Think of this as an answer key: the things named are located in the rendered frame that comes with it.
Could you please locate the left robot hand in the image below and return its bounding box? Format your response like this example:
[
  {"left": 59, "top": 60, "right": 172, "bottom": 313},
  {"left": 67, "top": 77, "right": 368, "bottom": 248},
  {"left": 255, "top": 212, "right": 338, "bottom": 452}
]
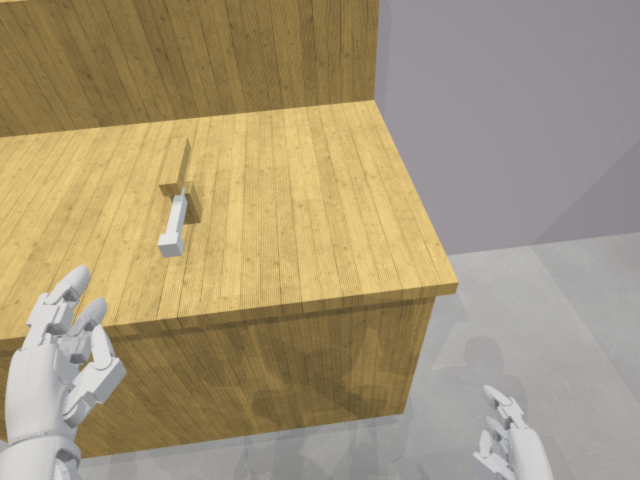
[{"left": 5, "top": 265, "right": 127, "bottom": 447}]

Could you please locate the tap lever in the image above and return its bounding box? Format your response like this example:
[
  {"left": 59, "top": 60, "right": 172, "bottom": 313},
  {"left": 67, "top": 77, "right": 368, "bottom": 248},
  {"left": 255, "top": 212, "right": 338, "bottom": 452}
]
[{"left": 157, "top": 187, "right": 187, "bottom": 258}]

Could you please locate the counter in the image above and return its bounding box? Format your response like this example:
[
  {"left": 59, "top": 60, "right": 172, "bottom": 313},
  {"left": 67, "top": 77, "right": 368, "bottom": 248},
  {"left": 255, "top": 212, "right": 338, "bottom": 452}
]
[{"left": 0, "top": 0, "right": 459, "bottom": 459}]

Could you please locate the right robot hand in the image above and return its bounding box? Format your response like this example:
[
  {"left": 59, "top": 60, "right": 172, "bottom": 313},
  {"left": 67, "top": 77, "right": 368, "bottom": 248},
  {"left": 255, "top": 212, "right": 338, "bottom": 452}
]
[{"left": 473, "top": 385, "right": 554, "bottom": 480}]

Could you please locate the robot left forearm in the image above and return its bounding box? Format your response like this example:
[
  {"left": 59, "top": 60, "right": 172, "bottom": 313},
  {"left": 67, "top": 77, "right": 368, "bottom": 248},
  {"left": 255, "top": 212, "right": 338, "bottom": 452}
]
[{"left": 0, "top": 434, "right": 83, "bottom": 480}]

